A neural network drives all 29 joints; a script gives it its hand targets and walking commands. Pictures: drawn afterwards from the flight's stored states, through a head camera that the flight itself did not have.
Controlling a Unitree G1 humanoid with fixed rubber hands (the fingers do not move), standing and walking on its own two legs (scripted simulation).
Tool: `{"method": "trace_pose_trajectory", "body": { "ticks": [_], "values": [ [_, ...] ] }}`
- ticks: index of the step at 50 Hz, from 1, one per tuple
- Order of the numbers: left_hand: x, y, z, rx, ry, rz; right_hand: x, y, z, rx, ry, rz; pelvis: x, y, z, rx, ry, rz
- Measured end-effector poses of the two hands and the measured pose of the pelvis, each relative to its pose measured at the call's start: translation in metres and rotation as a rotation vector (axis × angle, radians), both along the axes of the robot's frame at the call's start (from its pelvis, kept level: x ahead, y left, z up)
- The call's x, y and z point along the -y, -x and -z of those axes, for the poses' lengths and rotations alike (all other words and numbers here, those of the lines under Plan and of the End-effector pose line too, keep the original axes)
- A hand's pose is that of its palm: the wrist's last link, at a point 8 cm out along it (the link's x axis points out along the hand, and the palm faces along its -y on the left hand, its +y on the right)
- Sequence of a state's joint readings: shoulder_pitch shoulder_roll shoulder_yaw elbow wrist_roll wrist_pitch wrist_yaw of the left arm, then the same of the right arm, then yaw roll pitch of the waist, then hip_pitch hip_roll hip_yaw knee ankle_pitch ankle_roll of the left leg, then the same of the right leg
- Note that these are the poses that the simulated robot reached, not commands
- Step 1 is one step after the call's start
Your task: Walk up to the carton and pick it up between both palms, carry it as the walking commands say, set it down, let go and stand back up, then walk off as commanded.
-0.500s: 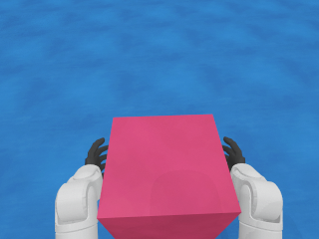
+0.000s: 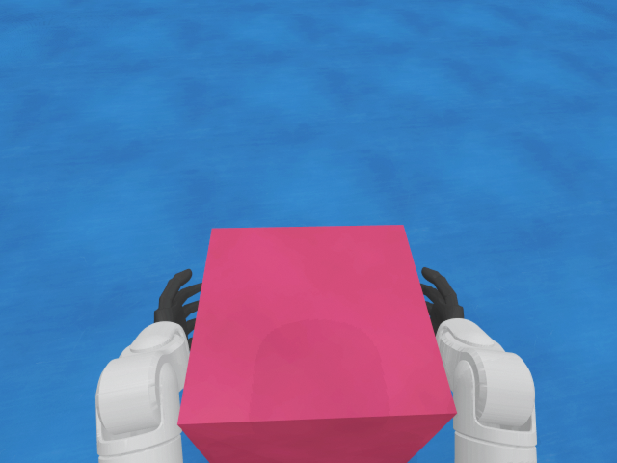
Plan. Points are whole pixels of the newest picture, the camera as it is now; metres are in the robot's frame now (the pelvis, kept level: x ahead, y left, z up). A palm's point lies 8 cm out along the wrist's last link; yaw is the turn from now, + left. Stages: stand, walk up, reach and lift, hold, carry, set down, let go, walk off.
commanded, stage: carry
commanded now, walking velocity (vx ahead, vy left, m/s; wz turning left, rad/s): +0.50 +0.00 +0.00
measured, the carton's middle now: (309, 366) +0.25 +0.00 +0.00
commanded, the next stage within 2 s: none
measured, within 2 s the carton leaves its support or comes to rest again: neither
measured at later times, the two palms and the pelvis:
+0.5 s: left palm (235, 179) +0.52 +0.11 +0.07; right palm (428, 171) +0.54 -0.21 +0.06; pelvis +0.26 -0.07 +0.00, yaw +4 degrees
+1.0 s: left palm (254, 138) +0.60 +0.08 +0.08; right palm (435, 136) +0.61 -0.23 +0.08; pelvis +0.35 -0.08 -0.01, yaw +2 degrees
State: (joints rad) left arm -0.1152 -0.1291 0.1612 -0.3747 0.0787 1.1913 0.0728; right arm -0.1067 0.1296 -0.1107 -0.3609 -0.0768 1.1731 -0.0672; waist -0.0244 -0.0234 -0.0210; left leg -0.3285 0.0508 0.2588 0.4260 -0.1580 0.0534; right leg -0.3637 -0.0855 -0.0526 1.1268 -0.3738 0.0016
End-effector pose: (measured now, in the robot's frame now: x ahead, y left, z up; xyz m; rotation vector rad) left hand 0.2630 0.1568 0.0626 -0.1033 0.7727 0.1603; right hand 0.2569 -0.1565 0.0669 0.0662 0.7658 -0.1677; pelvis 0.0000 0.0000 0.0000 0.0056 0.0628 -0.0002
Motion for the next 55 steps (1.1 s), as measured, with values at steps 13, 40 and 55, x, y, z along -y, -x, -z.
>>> {"method": "trace_pose_trajectory", "body": {
  "ticks": [13,40,55],
  "values": [
    [0.015,-0.15,-0.021,0.091,-0.004,-0.044,0.015,-0.166,-0.024,0.091,0.001,-0.049,0.027,-0.16,-0.005,0.018,0.012,-0.036],
    [0.068,-0.317,-0.018,0.078,-0.021,-0.041,0.068,-0.334,-0.017,0.08,-0.017,-0.046,0.079,-0.331,0.004,0.003,-0.001,-0.047],
    [0.078,-0.338,-0.013,0.066,-0.032,-0.034,0.078,-0.354,-0.009,0.068,-0.032,-0.037,0.086,-0.348,0.006,0.001,-0.002,-0.042]
  ]
}}
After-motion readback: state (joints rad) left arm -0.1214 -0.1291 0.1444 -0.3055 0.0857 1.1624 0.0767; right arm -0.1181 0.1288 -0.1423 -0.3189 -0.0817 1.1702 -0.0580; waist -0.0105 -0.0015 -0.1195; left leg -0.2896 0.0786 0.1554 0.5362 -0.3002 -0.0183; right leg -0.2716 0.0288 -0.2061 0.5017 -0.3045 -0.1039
